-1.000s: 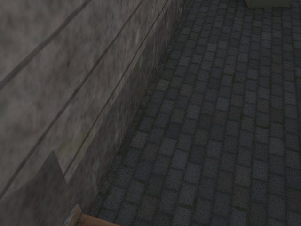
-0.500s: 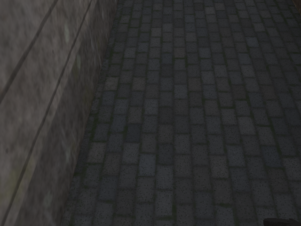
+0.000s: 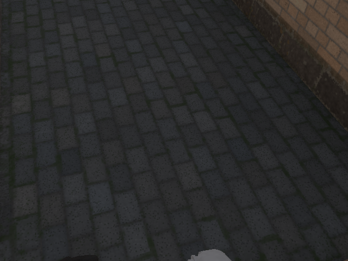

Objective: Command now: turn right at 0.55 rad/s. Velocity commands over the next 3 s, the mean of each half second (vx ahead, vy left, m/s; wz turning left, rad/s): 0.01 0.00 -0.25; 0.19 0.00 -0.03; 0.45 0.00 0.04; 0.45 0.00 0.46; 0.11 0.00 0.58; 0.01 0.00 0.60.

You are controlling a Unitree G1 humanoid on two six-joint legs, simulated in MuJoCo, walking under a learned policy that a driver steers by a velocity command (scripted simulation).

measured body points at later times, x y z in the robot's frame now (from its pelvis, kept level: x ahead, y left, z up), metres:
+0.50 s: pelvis -0.05 -0.06 +0.06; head -0.03 -0.09 +0.51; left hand +0.10 +0.14 -0.04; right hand -0.02 -0.34 -0.08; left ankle +0.04 +0.12 -0.63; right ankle -0.09 -0.15 -0.56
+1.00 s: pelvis +0.03 -0.03 +0.01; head +0.03 -0.02 +0.46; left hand +0.24 +0.14 -0.09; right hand -0.09 -0.23 -0.14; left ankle +0.04 +0.08 -0.73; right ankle -0.01 -0.13 -0.43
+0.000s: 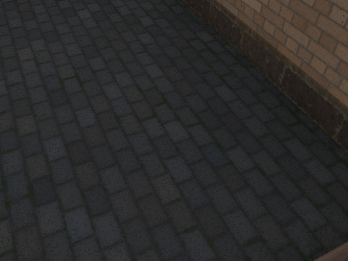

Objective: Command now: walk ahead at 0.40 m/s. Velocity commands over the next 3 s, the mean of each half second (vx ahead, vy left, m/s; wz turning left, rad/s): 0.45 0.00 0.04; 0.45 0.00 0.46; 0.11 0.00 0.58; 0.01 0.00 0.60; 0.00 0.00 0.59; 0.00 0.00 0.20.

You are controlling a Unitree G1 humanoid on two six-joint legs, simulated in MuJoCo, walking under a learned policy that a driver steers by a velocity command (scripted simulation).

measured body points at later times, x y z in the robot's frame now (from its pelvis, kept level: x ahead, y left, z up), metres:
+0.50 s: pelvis +0.26 -0.08 -0.02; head +0.27 -0.10 +0.43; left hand +0.28 +0.18 -0.14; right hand +0.35 -0.34 -0.15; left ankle +0.25 +0.09 -0.65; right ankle +0.22 -0.18 -0.74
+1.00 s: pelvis +0.58 -0.03 -0.18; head +0.63 -0.01 +0.26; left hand +0.60 +0.24 -0.30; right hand +0.75 -0.22 -0.32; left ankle +0.58 +0.05 -0.91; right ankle +0.65 -0.19 -0.80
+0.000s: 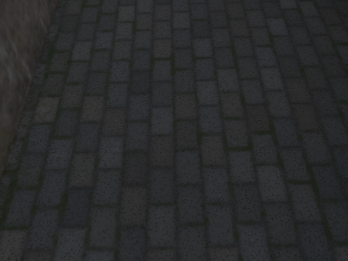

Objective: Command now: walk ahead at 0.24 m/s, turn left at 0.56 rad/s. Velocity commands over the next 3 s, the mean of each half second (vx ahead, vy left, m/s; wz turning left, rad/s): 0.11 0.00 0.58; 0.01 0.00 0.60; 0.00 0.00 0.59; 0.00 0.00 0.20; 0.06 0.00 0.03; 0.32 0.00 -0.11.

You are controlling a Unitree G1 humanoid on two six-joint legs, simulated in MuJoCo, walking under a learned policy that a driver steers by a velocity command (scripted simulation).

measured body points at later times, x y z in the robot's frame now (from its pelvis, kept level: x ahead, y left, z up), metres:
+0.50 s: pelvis +0.13 -0.05 +0.00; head +0.16 -0.03 +0.45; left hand +0.20 +0.26 -0.09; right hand +0.36 -0.25 -0.10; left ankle +0.11 +0.08 -0.70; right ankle +0.24 -0.15 -0.73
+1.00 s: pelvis +0.15 -0.04 +0.01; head +0.18 -0.02 +0.45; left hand +0.16 +0.28 -0.08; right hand +0.43 -0.19 -0.09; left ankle +0.10 +0.07 -0.73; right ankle +0.23 -0.14 -0.72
